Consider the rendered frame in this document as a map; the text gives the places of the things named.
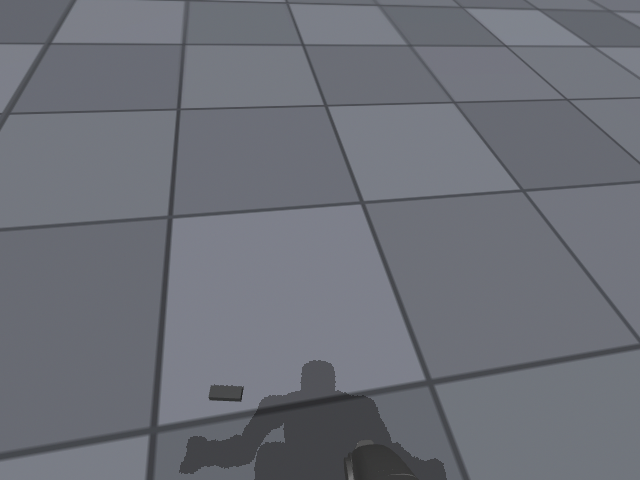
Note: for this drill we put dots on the small box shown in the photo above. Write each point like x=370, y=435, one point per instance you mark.
x=225, y=393

